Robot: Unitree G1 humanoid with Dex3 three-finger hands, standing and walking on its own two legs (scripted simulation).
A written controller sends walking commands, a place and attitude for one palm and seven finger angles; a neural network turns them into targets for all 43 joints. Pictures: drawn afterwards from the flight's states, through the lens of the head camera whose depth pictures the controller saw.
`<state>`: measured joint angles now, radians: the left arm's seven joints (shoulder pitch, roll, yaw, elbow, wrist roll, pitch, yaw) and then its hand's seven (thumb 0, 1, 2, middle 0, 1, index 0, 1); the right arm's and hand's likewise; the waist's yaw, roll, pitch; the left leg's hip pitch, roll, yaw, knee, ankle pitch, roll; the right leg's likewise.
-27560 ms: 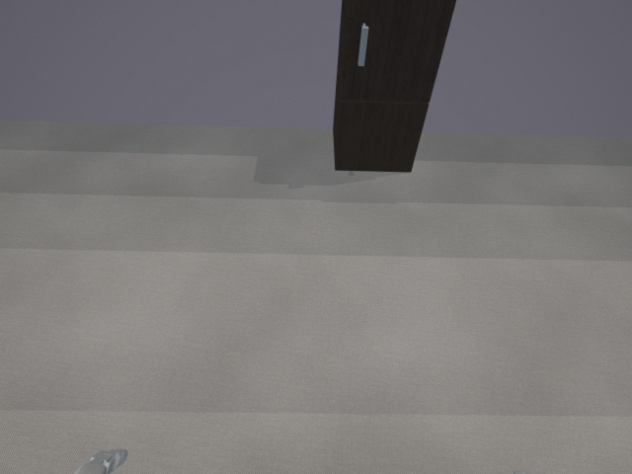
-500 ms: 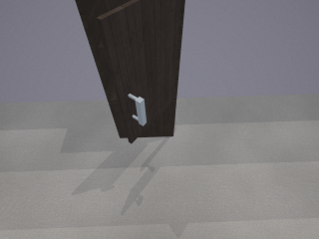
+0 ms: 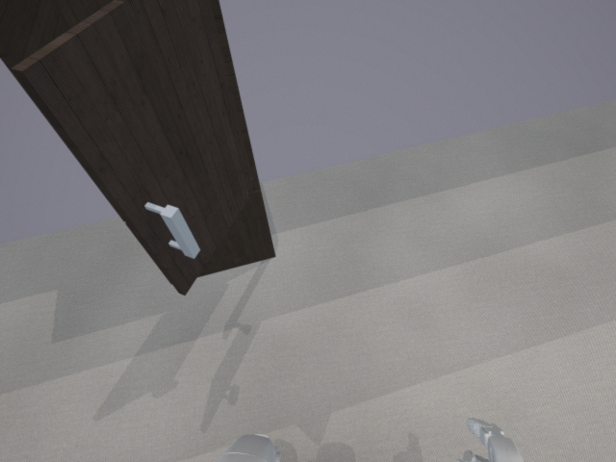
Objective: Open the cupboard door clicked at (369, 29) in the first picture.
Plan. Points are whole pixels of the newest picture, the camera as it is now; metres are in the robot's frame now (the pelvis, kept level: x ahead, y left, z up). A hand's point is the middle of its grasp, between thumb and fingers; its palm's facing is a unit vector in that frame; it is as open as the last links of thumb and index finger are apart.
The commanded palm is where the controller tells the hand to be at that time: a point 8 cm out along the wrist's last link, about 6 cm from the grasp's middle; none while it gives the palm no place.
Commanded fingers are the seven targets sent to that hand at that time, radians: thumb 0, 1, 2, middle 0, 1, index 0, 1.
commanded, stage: walk to a spot facing it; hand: left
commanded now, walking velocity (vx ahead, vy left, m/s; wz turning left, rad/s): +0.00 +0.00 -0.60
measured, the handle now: (172, 230) +0.49 +0.34 -0.12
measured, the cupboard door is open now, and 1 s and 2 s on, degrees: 51 51 51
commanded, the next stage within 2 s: none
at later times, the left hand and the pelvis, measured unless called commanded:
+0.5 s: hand (205, 418) +0.18 +0.20 -0.17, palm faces -0.27 -0.92 -0.27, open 7.4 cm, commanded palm none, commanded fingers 0.00 0.90 0.90 -0.20 -0.30 -0.20 -0.30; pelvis +0.02 +0.00 -0.02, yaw -18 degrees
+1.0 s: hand (284, 365) +0.27 +0.09 -0.17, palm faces -0.55 -0.82 -0.17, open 7.4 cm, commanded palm none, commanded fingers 0.00 0.90 0.90 -0.20 -0.30 -0.20 -0.30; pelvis +0.09 -0.03 -0.01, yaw -35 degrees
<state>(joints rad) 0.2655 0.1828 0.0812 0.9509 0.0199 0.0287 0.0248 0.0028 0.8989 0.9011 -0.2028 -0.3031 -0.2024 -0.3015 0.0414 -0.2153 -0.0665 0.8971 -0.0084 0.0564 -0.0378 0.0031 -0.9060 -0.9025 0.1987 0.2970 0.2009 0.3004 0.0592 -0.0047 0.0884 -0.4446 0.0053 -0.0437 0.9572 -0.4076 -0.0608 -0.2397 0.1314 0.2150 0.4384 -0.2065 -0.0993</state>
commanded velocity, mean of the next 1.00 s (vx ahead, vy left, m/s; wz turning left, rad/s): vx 0.12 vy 0.00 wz -0.60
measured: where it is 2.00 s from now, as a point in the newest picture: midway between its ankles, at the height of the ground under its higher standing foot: (471, 403)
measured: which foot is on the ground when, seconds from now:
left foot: up 0.00-0.20, down 0.22-0.52, up 0.54-0.86, down 0.88-1.00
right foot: down 0.00-0.20, up 0.22-0.50, down 0.52-0.88, up 0.90-1.00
